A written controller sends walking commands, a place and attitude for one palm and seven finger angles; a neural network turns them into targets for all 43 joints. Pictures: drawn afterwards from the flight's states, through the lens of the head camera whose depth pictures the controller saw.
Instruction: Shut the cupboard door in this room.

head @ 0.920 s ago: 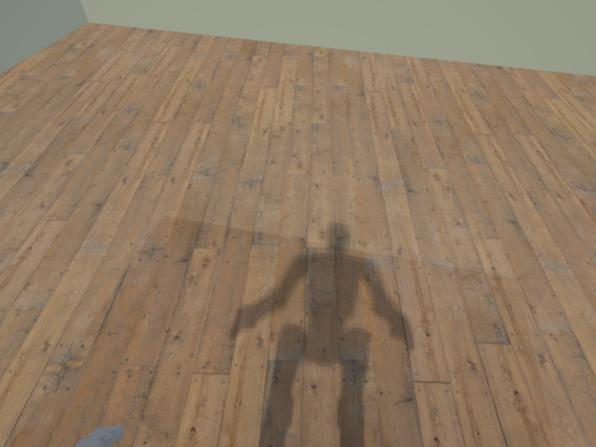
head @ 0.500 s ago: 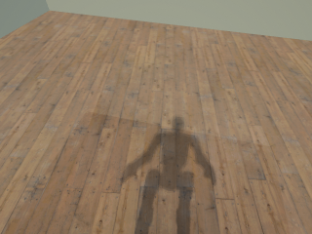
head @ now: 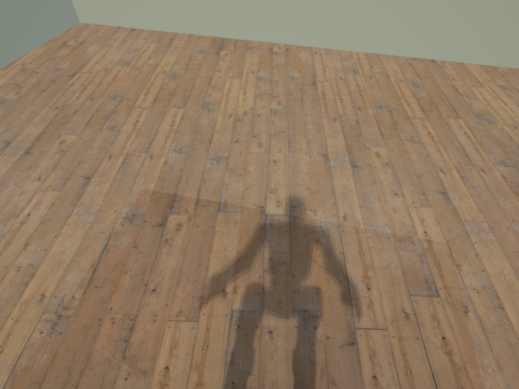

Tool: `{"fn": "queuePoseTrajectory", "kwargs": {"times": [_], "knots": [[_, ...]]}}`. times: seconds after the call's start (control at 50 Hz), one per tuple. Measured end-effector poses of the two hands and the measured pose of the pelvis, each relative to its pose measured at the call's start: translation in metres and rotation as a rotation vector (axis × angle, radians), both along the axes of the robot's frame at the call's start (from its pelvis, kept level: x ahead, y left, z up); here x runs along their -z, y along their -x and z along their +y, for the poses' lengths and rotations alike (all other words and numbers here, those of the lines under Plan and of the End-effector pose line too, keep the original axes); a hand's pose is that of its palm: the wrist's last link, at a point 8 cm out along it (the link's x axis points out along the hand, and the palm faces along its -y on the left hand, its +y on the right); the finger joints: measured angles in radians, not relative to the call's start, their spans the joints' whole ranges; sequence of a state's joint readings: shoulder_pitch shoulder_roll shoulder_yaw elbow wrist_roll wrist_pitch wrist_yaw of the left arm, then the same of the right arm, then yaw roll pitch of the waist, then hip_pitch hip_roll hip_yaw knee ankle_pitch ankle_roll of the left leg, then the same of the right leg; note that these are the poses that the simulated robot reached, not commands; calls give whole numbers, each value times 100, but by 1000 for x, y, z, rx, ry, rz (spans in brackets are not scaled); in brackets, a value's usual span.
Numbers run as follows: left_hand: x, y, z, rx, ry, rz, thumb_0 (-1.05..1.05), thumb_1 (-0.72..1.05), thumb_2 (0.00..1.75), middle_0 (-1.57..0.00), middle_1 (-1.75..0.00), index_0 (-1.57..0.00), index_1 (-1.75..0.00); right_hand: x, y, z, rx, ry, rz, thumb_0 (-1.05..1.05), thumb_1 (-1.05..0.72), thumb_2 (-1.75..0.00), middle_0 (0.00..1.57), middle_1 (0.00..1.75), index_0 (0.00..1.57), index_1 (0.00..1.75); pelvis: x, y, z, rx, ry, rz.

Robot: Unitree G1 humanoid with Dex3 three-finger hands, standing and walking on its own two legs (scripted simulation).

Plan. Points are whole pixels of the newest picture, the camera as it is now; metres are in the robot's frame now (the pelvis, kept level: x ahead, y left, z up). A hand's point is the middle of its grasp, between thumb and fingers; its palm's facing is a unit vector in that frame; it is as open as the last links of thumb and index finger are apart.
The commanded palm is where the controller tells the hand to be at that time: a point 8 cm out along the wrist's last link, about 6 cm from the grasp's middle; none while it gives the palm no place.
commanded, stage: turn or walk to find it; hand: left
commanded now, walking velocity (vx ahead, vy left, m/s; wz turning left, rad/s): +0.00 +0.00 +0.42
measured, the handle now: out of the picture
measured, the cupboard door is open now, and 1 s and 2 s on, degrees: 83 83 83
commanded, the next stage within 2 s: none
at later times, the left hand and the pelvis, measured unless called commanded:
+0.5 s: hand out of the picture +0.01 +0.23 -0.19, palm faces +0.13 -0.97 -0.21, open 7.4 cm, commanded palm none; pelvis -0.02 +0.03 -0.01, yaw +8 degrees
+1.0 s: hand out of the picture -0.08 +0.18 -0.16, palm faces +0.38 -0.88 -0.28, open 7.4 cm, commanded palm none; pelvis -0.06 -0.03 +0.00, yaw +22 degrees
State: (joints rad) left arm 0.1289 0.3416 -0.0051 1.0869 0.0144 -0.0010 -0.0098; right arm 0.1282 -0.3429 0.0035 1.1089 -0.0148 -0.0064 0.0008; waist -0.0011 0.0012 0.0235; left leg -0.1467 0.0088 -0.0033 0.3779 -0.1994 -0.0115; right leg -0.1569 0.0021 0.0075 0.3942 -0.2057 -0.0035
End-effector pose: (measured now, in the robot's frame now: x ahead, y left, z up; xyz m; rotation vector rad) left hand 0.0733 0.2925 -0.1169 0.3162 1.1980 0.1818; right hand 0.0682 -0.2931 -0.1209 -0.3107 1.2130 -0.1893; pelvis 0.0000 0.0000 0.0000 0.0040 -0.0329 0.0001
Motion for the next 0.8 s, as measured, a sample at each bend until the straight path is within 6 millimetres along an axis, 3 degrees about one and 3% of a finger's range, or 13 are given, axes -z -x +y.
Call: {"fn": "queuePoseTrajectory", "kwargs": {"times": [0.2, 0.4, 0.52, 0.64, 0.8], "knots": [[8, 6, -9, -42, 15, -10, 1, 90, 90, -20, -30, -20, -30, 8, 1, 11, -22, -18, 28, 1, -90, -90, 20, 30, 20, 30, 5, 4, 0, -39, 4, 16], [45, 53, -14, -141, 118, 37, 1, 90, 90, -20, -30, -20, -30, 21, 15, 66, -56, -63, 80, 1, -91, -90, 20, 30, 20, 30, 19, 11, 23, -109, 9, 4], [38, 75, -10, -192, 130, 69, 1, 90, 90, -20, -30, -20, -30, 13, 31, 88, -69, -83, 101, 0, -90, -90, 20, 30, 20, 30, 8, 22, 27, -149, 29, 26], [26, 86, -11, -240, 111, 33, 1, 90, 90, -20, -30, -20, -30, 13, 37, 83, -88, -88, 113, 0, -90, -90, 20, 30, 20, 30, 3, 33, 21, -199, 39, 40], [14, 104, -35, -300, 56, -56, 1, 90, 90, -19, -30, -20, -30, 30, 29, 48, -142, -111, 94, 0, -90, -90, 20, 30, 20, 30, 12, 50, -11, -273, 10, 44]]}}
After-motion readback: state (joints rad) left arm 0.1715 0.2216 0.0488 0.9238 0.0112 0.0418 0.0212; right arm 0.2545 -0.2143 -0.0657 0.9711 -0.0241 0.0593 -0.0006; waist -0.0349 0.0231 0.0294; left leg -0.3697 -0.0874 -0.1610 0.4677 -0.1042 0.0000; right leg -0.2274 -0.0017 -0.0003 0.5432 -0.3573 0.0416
